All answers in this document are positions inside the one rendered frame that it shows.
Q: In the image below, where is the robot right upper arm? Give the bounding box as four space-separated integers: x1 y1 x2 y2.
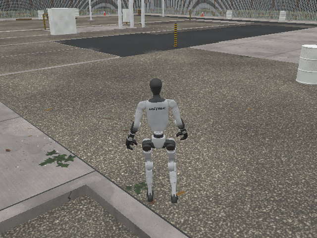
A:
167 99 182 126

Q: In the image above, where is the right robot forearm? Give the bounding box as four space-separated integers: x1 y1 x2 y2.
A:
178 118 187 134

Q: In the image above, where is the left robot thigh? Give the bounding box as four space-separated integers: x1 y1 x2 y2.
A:
142 138 153 171

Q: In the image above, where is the left robot forearm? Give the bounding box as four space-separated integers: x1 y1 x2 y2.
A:
127 121 138 141

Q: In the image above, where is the robot left hand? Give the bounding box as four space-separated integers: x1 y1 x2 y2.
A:
126 139 137 150

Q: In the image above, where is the robot torso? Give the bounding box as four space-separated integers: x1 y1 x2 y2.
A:
146 98 169 149

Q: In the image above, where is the robot right hand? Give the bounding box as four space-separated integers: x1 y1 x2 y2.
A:
176 132 188 140

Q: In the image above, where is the robot left upper arm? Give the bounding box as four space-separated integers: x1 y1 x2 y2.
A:
133 101 147 129

